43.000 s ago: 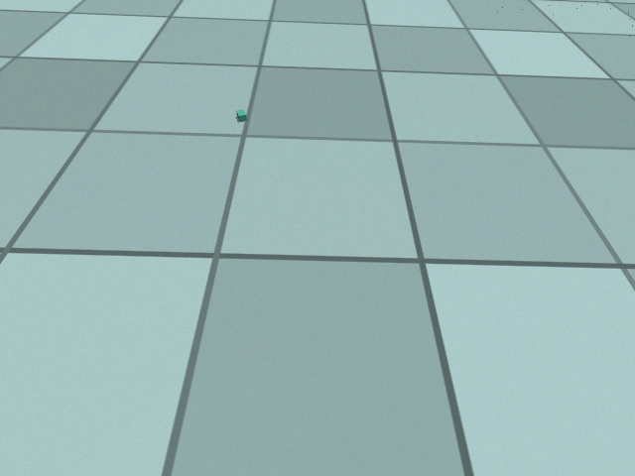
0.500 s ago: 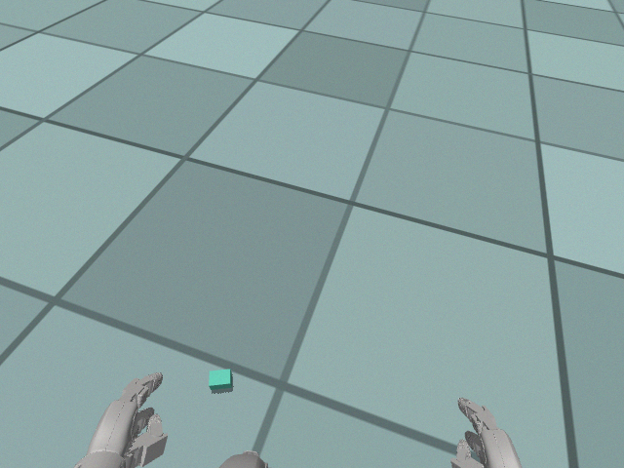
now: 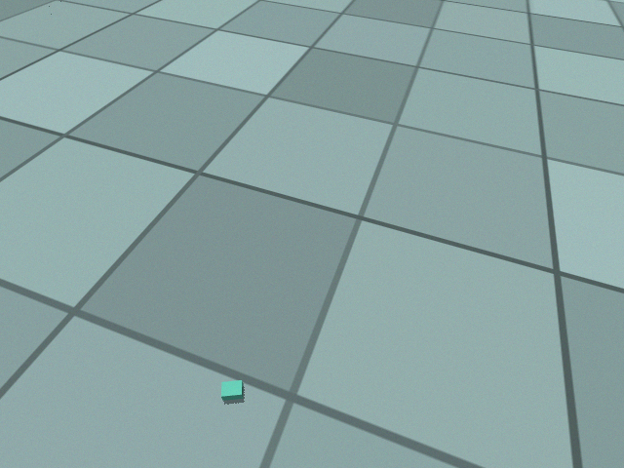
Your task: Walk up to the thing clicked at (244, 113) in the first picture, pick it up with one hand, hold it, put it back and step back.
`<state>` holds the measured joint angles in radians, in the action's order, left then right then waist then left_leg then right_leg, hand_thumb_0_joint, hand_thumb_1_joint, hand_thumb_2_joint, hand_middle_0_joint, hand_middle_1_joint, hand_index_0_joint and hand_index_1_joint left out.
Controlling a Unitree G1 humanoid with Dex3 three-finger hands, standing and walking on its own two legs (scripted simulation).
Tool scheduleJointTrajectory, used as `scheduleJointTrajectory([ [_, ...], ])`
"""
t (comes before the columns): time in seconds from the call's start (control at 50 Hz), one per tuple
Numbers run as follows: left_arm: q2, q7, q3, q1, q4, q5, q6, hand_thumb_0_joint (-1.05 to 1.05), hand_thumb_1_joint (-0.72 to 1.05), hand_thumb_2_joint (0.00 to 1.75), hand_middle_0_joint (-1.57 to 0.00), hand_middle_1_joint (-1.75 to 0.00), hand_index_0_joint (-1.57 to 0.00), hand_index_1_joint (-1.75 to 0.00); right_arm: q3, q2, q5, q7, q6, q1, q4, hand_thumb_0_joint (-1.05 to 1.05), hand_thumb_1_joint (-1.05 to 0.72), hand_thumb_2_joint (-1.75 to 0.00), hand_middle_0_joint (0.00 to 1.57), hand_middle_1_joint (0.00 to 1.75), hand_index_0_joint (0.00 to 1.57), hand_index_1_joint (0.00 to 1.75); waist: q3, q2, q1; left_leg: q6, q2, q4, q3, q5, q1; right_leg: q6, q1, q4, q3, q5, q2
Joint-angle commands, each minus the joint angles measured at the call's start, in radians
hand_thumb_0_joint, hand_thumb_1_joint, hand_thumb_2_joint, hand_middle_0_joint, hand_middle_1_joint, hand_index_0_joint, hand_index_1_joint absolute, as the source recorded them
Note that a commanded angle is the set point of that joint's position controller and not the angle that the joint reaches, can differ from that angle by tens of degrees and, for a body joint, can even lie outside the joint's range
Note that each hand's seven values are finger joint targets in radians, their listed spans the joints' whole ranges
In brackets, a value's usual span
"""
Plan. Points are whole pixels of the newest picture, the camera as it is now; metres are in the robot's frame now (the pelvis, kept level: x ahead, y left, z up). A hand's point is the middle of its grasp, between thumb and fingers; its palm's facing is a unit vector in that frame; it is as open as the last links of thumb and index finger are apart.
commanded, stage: stand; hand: left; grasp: from above
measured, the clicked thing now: (232, 390) +0.46 +0.24 -0.75
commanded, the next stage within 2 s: step back in 1.94 s
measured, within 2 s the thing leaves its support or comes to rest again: neither
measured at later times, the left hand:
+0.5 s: hand out of the picture +0.04 +0.24 -0.15, palm faces +0.01 -0.94 -0.34, open 7.3 cm
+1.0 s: hand out of the picture +0.07 +0.23 -0.15, palm faces +0.01 -0.94 -0.34, open 7.3 cm
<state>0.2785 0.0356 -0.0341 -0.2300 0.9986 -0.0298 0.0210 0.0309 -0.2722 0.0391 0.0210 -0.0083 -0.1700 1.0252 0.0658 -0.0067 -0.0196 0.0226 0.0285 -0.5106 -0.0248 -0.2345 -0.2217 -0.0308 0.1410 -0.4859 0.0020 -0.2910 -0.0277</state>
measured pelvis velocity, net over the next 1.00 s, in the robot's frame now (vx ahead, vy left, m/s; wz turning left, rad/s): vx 0.01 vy -0.01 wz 0.00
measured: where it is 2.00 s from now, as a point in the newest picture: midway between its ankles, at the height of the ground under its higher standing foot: outside the picture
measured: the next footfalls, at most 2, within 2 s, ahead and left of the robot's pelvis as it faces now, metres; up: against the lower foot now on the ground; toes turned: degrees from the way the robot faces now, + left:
none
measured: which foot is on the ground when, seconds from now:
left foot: down 0.00-1.00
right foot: down 0.00-1.00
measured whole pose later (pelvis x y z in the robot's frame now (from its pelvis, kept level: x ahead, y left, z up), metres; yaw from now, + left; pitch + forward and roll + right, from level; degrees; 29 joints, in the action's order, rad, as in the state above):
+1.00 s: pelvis +0.01 -0.01 +0.01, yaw +0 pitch -3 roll +0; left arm 0.31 0.02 -0.03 -0.11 1.15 -0.02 0.00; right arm 0.01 -0.32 0.02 0.02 -0.01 -0.11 1.14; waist 0.07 -0.01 0.00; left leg 0.00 0.01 -0.34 -0.03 -0.16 -0.13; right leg -0.01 0.05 -0.32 -0.01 -0.21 -0.01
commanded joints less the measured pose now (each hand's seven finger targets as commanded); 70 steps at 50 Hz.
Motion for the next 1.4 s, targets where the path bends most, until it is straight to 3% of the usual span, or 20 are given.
scheduleJointTrajectory([
  [0.0, 0.187, 0.014, -0.042, 0.047, -0.019, -0.001, -0.038, 0.0, 0.9, 0.9, -0.2, -0.3, -0.2, -0.3, 0.043, -0.193, -0.011, 0.015, -0.02, 0.042, -0.035, 0.0, -0.9, -0.9, 0.2, 0.3, 0.2, 0.3, -0.055, 0.005, 0.007, 0.02, -0.113, 0.146, -0.119, 0.139, 0.086, 0.04, 0.015, 0.133, 0.062, 0.136, -0.07],
  [0.14, 0.193, 0.009, -0.034, 0.057, 0.048, -0.002, -0.036, 0.0, 0.9, 0.9, -0.2, -0.3, -0.2, -0.3, 0.039, -0.2, -0.015, 0.01, -0.013, 0.07, 0.006, 0.0, -0.9, -0.9, 0.2, 0.3, 0.2, 0.3, -0.01, -0.009, 0.004, 0.01, -0.114, 0.215, -0.131, 0.022, 0.063, 0.036, 0.002, 0.177, 0.059, 0.092, -0.068],
  [0.26, 0.206, 0.007, -0.034, 0.086, 0.075, -0.001, -0.041, 0.0, 0.9, 0.9, -0.2, -0.3, -0.2, -0.3, 0.036, -0.201, -0.018, 0.006, -0.015, 0.074, 0.026, 0.0, -0.9, -0.9, 0.2, 0.3, 0.2, 0.3, -0.025, 0.008, 0.01, 0.006, -0.116, 0.221, -0.123, 0.065, 0.08, 0.038, -0.014, 0.2, 0.067, 0.1, -0.082],
  [0.36, 0.215, 0.004, -0.034, 0.1, 0.089, 0.001, -0.04, 0.0, 0.9, 0.9, -0.2, -0.3, -0.2, -0.3, 0.032, -0.21, -0.016, 0.005, -0.012, 0.082, 0.042, 0.0, -0.9, -0.9, 0.2, 0.3, 0.2, 0.3, -0.015, -0.008, 0.01, 0.005, -0.12, 0.231, -0.126, 0.022, 0.064, 0.039, -0.014, 0.21, 0.067, 0.077, -0.08],
  [0.64, 0.223, -0.003, -0.032, 0.114, 0.11, 0.009, -0.043, 0.0, 0.9, 0.9, -0.2, -0.3, -0.2, -0.3, 0.02, -0.229, -0.02, 0.005, -0.019, 0.077, 0.064, 0.0, -0.9, -0.9, 0.2, 0.3, 0.2, 0.3, -0.057, -0.009, 0.009, 0.009, -0.132, 0.217, -0.113, 0.149, 0.103, 0.045, -0.053, 0.215, 0.073, 0.165, -0.093],
  [0.72, 0.23, -0.003, -0.035, 0.13, 0.107, 0.011, -0.045, 0.0, 0.9, 0.9, -0.2, -0.3, -0.2, -0.3, 0.018, -0.23, -0.022, 0.005, -0.021, 0.086, 0.065, 0.0, -0.9, -0.9, 0.2, 0.3, 0.2, 0.3, -0.065, 0.0, 0.01, 0.006, -0.137, 0.208, -0.109, 0.229, 0.125, 0.041, -0.055, 0.216, 0.07, 0.198, -0.093],
  [0.88, 0.233, -0.007, -0.035, 0.141, 0.109, 0.011, -0.042, 0.0, 0.9, 0.9, -0.2, -0.3, -0.2, -0.3, 0.014, -0.237, -0.023, 0.007, -0.021, 0.088, 0.069, 0.0, -0.9, -0.9, 0.2, 0.3, 0.2, 0.3, -0.054, 0.003, 0.014, 0.002, -0.138, 0.221, -0.107, 0.192, 0.116, 0.042, -0.052, 0.221, 0.07, 0.182, -0.091],
  [1.08, 0.24, -0.01, -0.034, 0.148, 0.103, 0.013, -0.046, 0.0, 0.9, 0.9, -0.2, -0.3, -0.2, -0.3, 0.015, -0.246, -0.025, 0.004, -0.024, 0.108, 0.067, 0.0, -0.9, -0.9, 0.2, 0.3, 0.2, 0.3, -0.08, 0.001, 0.012, 0.001, -0.143, 0.209, -0.103, 0.254, 0.134, 0.042, -0.066, 0.224, 0.072, 0.223, -0.096],
  [1.18, 0.24, -0.011, -0.033, 0.153, 0.103, 0.013, -0.045, 0.0, 0.9, 0.9, -0.2, -0.3, -0.2, -0.3, 0.013, -0.249, -0.025, 0.002, -0.021, 0.105, 0.067, 0.0, -0.9, -0.9, 0.2, 0.3, 0.2, 0.3, -0.06, -0.003, 0.017, 0.0, -0.14, 0.225, -0.106, 0.186, 0.115, 0.042, -0.054, 0.234, 0.073, 0.176, -0.094],
  [1.38, 0.249, -0.013, -0.033, 0.155, 0.095, 0.015, -0.05, 0.0, 0.9, 0.9, -0.2, -0.3, -0.2, -0.3, 0.012, -0.255, -0.025, 0.0, -0.023, 0.105, 0.064, 0.0, -0.9, -0.9, 0.2, 0.3, 0.2, 0.3, -0.079, 0.001, 0.018, 0.001, -0.145, 0.212, -0.103, 0.231, 0.127, 0.043, -0.07, 0.234, 0.074, 0.215, -0.1],
])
